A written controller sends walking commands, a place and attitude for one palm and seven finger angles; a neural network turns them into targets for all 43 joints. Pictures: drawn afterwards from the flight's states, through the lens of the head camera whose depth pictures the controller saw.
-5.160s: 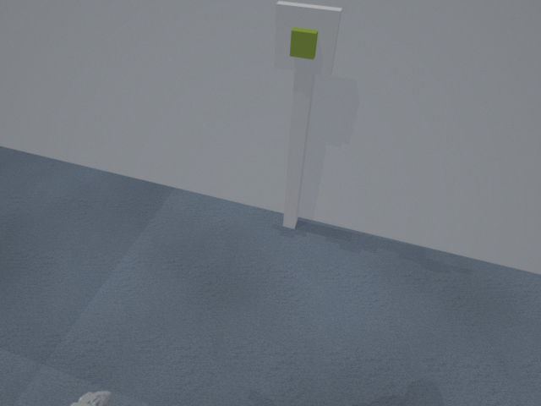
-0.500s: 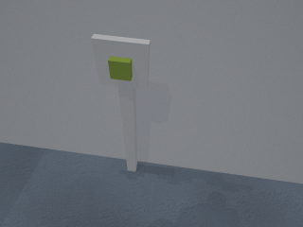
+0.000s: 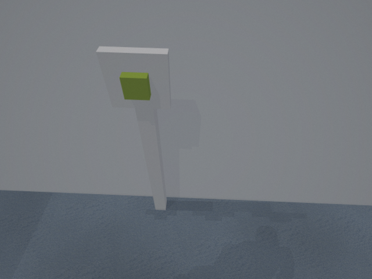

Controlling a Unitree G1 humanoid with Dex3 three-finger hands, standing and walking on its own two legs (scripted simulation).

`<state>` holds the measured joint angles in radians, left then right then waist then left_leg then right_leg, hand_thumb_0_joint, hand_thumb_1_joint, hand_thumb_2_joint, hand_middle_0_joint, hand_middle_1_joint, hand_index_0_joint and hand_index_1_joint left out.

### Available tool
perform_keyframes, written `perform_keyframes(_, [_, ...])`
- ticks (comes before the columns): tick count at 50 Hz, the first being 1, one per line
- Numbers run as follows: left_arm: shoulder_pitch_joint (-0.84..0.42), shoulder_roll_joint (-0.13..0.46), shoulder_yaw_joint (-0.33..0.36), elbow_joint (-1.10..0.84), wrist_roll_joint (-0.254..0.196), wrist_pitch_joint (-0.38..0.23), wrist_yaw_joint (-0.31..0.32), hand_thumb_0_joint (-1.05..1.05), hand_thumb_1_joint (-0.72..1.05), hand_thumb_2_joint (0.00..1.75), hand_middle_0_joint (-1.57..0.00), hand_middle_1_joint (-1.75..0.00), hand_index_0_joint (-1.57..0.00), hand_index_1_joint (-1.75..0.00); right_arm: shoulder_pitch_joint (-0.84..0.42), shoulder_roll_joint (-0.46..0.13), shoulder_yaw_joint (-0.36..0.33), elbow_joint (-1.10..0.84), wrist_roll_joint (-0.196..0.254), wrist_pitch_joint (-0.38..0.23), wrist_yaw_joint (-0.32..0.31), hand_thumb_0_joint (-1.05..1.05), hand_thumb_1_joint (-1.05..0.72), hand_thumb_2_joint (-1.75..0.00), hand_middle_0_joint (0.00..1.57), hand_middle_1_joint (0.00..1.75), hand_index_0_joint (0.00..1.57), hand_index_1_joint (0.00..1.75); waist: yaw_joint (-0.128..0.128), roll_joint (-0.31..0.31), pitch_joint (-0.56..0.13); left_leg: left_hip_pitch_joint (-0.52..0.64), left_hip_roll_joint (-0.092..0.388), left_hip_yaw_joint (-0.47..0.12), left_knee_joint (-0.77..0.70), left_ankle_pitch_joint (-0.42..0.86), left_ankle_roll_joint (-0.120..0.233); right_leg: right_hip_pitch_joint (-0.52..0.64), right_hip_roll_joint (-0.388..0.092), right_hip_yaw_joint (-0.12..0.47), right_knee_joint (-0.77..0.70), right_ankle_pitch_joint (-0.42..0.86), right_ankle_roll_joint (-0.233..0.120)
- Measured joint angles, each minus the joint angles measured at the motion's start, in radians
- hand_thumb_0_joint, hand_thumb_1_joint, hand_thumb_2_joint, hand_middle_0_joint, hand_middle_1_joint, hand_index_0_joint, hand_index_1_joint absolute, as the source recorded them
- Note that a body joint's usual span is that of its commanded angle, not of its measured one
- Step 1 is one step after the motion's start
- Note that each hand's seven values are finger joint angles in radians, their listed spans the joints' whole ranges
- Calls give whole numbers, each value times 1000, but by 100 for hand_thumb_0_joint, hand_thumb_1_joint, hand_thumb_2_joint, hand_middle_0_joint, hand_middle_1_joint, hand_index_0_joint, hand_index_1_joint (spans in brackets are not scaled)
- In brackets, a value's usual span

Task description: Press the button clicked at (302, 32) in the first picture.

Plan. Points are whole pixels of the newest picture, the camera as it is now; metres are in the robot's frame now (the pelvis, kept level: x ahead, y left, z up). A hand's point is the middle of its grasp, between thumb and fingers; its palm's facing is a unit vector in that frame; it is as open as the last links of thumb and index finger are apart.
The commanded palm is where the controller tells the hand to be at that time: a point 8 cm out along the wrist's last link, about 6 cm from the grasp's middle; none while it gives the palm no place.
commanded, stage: come to a stop and stand still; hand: left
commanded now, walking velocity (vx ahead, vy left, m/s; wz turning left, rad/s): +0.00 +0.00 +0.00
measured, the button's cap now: (136, 85) +0.57 +0.17 +0.11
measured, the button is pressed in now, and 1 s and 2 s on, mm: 0 0 0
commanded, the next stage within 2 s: look again from close up in 0.66 s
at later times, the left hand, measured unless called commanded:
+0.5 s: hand out of the picture -0.06 +0.12 -0.18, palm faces +0.05 -0.99 -0.15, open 7.4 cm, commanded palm none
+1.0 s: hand out of the picture +0.00 +0.15 -0.18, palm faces +0.02 -0.98 -0.21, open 7.4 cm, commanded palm none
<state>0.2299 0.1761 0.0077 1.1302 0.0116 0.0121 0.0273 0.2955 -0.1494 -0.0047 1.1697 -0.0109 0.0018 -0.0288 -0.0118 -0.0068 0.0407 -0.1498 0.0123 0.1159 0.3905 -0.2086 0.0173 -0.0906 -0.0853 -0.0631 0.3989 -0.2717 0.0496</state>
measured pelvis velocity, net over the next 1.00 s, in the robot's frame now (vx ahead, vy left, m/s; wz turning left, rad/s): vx -0.01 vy -0.02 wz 0.01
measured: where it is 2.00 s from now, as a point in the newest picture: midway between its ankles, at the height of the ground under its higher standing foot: outside the picture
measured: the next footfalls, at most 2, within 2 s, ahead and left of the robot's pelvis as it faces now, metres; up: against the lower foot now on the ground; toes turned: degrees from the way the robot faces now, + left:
right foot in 1.92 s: +0.15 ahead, -0.14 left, +0.00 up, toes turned -5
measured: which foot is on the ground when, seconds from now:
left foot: down 0.00-1.00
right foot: down 0.00-1.00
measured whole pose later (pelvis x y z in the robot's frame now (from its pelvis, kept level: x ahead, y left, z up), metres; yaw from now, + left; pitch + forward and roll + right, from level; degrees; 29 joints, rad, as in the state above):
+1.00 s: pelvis -0.01 -0.02 -0.01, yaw +1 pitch -1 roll -1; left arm 0.28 0.15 0.00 1.08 0.02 -0.01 0.03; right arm 0.32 -0.16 0.00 1.07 -0.02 0.00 -0.02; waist -0.02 0.03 0.01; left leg -0.27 0.05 0.05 0.57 -0.28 -0.01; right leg -0.19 -0.04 -0.09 0.54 -0.33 0.01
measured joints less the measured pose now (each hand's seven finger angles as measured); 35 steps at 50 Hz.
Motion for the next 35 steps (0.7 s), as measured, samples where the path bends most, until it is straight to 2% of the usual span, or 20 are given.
perform_keyframes(10, [56,-36,-9,23,-1,-1,1,0,91,90,-19,-30,-20,-30,12,25,-1,9,3,1,4,0,-91,-90,20,29,20,30,3,9,9,-10,20,-10,-7,22,-17,-11,22,-9,-2,14,-20])
perform_keyframes(21, [102,-68,-15,38,1,-9,2,0,91,90,-20,-30,-20,-30,-18,22,-9,-9,3,1,0,0,-91,-90,20,29,20,30,15,11,-2,-27,45,-23,5,28,-37,-24,47,-19,6,17,-42])
perform_keyframes(35, [89,-53,-8,26,2,-19,2,0,91,90,-20,-30,-20,-30,-22,10,-10,-15,1,0,-2,0,-91,-90,20,29,20,30,14,18,-7,-36,65,-35,13,29,-55,-27,67,-29,9,14,-61])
